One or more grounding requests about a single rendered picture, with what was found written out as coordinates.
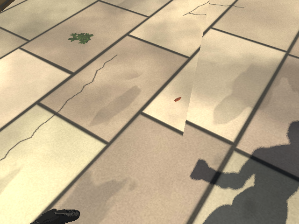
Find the left robot hand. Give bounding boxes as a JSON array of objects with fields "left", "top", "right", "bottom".
[{"left": 30, "top": 208, "right": 80, "bottom": 224}]

